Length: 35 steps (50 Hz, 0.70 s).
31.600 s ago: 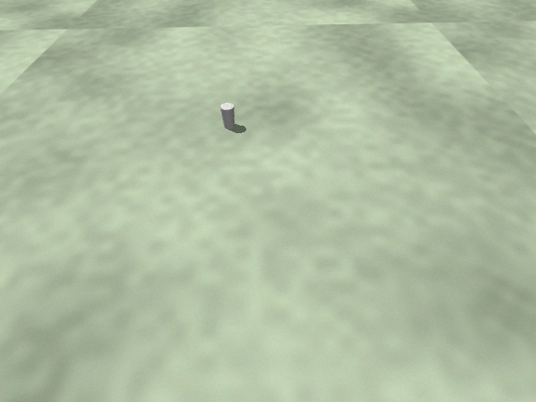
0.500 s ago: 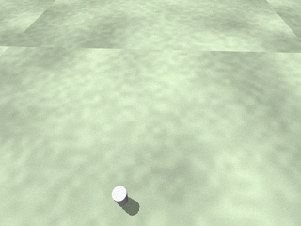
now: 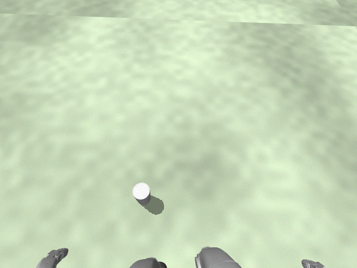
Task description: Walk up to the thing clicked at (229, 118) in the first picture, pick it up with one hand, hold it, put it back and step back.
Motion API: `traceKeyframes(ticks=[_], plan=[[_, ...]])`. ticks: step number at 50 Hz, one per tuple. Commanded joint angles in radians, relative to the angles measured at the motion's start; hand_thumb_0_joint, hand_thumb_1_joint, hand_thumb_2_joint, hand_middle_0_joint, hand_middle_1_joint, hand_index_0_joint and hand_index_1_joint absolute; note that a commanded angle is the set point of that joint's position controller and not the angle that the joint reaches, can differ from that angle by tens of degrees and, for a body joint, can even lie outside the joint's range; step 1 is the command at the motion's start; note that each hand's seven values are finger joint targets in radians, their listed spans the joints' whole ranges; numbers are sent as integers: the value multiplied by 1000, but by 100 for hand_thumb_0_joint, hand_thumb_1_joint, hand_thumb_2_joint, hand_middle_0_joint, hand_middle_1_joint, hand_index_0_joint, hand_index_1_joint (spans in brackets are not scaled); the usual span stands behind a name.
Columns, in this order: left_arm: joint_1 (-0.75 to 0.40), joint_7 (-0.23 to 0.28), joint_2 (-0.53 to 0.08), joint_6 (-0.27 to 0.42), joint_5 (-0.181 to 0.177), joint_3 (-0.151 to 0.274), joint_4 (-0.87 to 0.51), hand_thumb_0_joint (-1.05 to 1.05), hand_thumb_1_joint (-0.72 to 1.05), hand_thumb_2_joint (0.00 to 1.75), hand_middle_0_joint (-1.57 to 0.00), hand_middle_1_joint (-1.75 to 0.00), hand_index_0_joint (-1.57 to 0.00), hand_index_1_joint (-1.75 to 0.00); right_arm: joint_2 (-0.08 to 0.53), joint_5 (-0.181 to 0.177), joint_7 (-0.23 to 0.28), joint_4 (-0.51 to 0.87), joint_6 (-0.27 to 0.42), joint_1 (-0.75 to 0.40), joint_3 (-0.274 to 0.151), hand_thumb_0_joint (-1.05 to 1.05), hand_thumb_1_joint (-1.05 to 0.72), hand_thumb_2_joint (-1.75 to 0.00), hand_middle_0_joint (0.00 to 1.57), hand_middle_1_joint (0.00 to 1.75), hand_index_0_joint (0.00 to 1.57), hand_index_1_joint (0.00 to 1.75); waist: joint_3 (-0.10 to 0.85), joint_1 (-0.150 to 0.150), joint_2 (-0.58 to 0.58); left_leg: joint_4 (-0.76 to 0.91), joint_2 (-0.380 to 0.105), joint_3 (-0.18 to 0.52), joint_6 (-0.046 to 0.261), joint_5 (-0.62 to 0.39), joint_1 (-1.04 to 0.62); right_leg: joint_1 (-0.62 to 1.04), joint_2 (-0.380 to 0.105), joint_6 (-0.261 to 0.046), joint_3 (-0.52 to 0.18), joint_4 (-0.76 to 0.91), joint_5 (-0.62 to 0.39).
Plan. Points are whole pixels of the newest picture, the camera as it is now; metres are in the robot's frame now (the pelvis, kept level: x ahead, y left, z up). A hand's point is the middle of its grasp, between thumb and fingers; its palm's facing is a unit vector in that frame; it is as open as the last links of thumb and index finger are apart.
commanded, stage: step back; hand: left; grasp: from the side
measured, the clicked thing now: (142, 195) +0.47 +0.17 -0.69
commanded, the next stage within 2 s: none
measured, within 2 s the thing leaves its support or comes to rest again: neither
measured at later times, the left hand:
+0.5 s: hand out of the picture +0.00 +0.25 -0.14, palm faces +0.00 -0.92 -0.39, open 7.4 cm
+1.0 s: hand out of the picture -0.21 +0.26 -0.16, palm faces -0.07 -0.91 -0.40, open 7.4 cm
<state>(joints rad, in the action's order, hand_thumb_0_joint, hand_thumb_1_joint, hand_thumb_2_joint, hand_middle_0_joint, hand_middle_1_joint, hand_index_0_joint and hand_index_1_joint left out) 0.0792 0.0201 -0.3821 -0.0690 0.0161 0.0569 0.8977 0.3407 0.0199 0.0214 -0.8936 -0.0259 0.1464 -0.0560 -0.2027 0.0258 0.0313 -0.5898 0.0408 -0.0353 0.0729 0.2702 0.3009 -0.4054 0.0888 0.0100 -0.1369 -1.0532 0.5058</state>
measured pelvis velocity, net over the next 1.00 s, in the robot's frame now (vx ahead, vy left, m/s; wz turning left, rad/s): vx -0.29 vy -0.02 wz -0.08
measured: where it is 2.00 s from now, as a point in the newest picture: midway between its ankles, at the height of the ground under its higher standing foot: outside the picture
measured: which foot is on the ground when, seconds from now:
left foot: down 0.00-0.20, up 0.22-0.52, down 0.54-1.00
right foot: up 0.00-0.14, down 0.16-0.56, up 0.58-0.98, down 1.00-1.00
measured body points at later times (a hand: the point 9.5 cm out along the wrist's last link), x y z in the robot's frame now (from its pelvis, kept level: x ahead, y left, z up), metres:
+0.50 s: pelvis -0.12 -0.01 +0.00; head -0.05 -0.01 +0.44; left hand +0.00 +0.30 -0.11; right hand -0.02 -0.34 -0.12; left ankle -0.15 +0.12 -0.71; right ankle -0.06 -0.13 -0.73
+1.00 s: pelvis -0.29 -0.02 -0.02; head -0.24 -0.02 +0.43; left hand -0.21 +0.30 -0.14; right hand -0.15 -0.34 -0.11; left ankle -0.15 +0.11 -0.73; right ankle -0.33 -0.16 -0.73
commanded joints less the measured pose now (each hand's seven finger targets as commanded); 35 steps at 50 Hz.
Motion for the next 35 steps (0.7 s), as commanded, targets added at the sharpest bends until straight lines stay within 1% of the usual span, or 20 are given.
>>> traceKeyframes(ticks=[1, 4, 7, 8, 9, 10, 11, 12, 14, 16, 22, 24, 26, 27, 28, 29, 30, 31, 33, 35], plan=[[17, 11, -175, 32, 1, 64, -87, 0, 90, 90, -20, -30, -20, -30, 277, 4, 23, 78, 21, 57, -73, 0, -90, -90, 20, 30, 20, 30, 248, 29, -122, 102, -317, 320, 187, -581, -289, -56, -38, 4, 7, 102, 25], [73, 2, -163, 39, 6, 65, -81, 0, 90, 90, -20, -30, -20, -30, 286, 3, 19, 94, 19, 11, -71, 0, -90, -90, 20, 30, 20, 30, 273, 3, -135, 87, -312, 305, 171, -440, -236, 33, -76, -14, 57, 282, -20], [157, -5, -155, 48, 10, 72, -48, 0, 90, 90, -20, -30, -20, -30, 292, -7, 10, 103, 10, -42, -66, 0, -90, -90, 20, 30, 20, 30, 276, -45, -120, 50, -250, 237, 97, -284, -71, 237, -69, -49, 112, 530, -232], [187, -4, -158, 52, 13, 74, -42, 0, 90, 90, -20, -30, -20, -30, 274, -14, 6, 98, 7, -51, -58, 0, -90, -90, 20, 30, 20, 30, 292, -56, -99, 12, -220, 211, 59, -216, -37, 286, -93, -66, 78, 603, -317], [182, -3, -212, 58, 23, 86, -55, 0, 90, 90, -20, -30, -20, -30, 250, -24, 3, 107, 8, -60, -49, 0, -90, -90, 20, 30, 20, 30, 293, -55, 23, -78, -146, 168, 8, -107, 81, 318, -204, -115, -103, 617, -378], [135, -7, -278, 57, 15, 100, -81, 0, 90, 90, -20, -30, -20, -30, 217, -27, 1, 117, 7, -75, -39, 0, -90, -90, 20, 30, 20, 30, 222, -61, 182, -239, 28, 87, -53, 137, 187, 251, -356, -234, -320, 699, -395], [62, -5, -341, 59, 27, 107, -127, 0, 90, 90, -20, -30, -20, -30, 236, -19, 10, 107, 0, -69, -52, 0, -90, -90, 20, 30, 20, 30, 182, -77, 263, -494, 65, 127, -74, 359, 127, 65, -508, -364, -473, 747, -442], [14, -1, -303, 61, 24, 106, -146, 0, 90, 90, -20, -30, -20, -30, 259, -18, 10, 87, -2, -30, -59, 0, -90, -90, 20, 30, 20, 30, 135, -45, 195, -584, 36, 194, -77, 351, 105, 3, -501, -352, -445, 743, -473], [-23, 5, -224, 65, 10, 88, -164, 0, 90, 90, -20, -30, -20, -30, 242, -27, 4, 55, -2, 20, -45, 0, -90, -90, 20, 30, 20, 30, 131, -11, 87, -608, 84, 220, -70, 251, 147, 82, -351, -263, -190, 682, -607], [-33, 6, -206, 61, 18, 85, -170, 0, 90, 90, -20, -30, -20, -30, 223, -24, 9, 54, 5, 36, -34, 0, -90, -90, 20, 30, 20, 30, 153, -10, 97, -610, 105, 189, -79, 207, 174, 138, -277, -205, -95, 651, -611], [100, 14, -196, 48, 23, 82, -183, 0, 90, 90, -20, -30, -20, -30, 213, -18, 16, 96, 23, 28, -25, 0, -90, -90, 20, 30, 20, 30, 285, -78, 142, -210, 2, 117, -98, 251, 198, 469, -315, -228, -97, 529, -772], [78, 8, -214, 36, 13, 79, -194, 0, 90, 90, -20, -30, -20, -30, 213, -10, 13, 83, 26, 71, -32, 0, -90, -90, 20, 30, 20, 30, 299, -56, 173, -46, -12, 73, -81, 176, 83, 401, -304, -207, -77, 494, -734], [34, 1, -225, 22, -1, 76, -211, 0, 90, 90, -20, -30, -20, -30, 212, 1, 11, 53, 30, 145, -43, 0, -90, -90, 20, 30, 20, 30, 305, -7, 137, 194, -5, 24, -67, -85, -74, 286, -269, -156, -35, 414, -639], [59, -2, -191, 16, -2, 66, -219, 0, 90, 90, -20, -30, -20, -30, 250, 14, 10, 65, 33, 117, -58, 0, -90, -90, 20, 30, 20, 30, 297, -26, 62, 211, -73, 140, -43, -154, -144, 165, -217, -108, -22, 375, -490], [58, -4, -149, 17, -8, 58, -234, 0, 90, 90, -20, -30, -20, -30, 345, 30, 9, 79, 36, 104, -79, 0, -90, -90, 20, 30, 20, 30, 300, -25, -167, 229, -293, 427, 33, -311, -201, -13, -87, -57, 50, 214, -228], [5, 9, -183, 16, -6, 73, -233, 0, 90, 90, -20, -30, -20, -30, 420, 23, -2, 99, 31, 53, -89, 0, -90, -90, 20, 30, 20, 30, 255, 10, -248, 252, -419, 536, 178, -370, -60, -42, 12, -32, 24, 42, 130], [-18, 18, -203, 16, 8, 85, -220, 0, 90, 90, -20, -30, -20, -30, 428, 25, 1, 108, 32, 33, -92, 0, -90, -90, 20, 30, 20, 30, 203, 34, -264, 296, -473, 634, 248, -287, 72, -8, 6, -26, -58, -114, 168], [2, 15, -216, 14, 8, 88, -203, 0, 90, 90, -20, -30, -20, -30, 383, 23, 5, 109, 36, -14, -81, 0, -90, -90, 20, 30, 20, 30, 163, 0, -207, 283, -435, 533, 230, -255, 86, -22, -2, -31, -82, -186, 102], [102, 5, -187, 15, -11, 86, -166, 0, 90, 90, -20, -30, -20, -30, 295, 26, 10, 134, 37, -87, -53, 0, -90, -90, 20, 30, 20, 30, 163, -69, -143, 203, -287, 302, 132, -411, -29, -105, 22, -35, -90, -239, 6], [131, -1, -193, 15, -5, 95, -155, 0, 90, 90, -20, -30, -20, -30, 272, 13, 13, 124, 40, -37, -55, 0, -90, -90, 20, 30, 20, 30, 188, -57, -145, 176, -267, 282, 124, -412, -108, -115, 34, -16, -70, -241, -36]])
